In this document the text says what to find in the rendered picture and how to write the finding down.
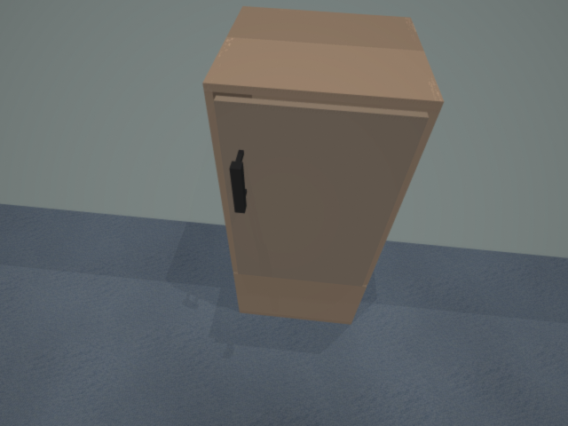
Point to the cupboard door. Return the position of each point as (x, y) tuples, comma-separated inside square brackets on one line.
[(321, 180)]

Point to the handle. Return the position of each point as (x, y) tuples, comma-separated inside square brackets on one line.
[(238, 184)]

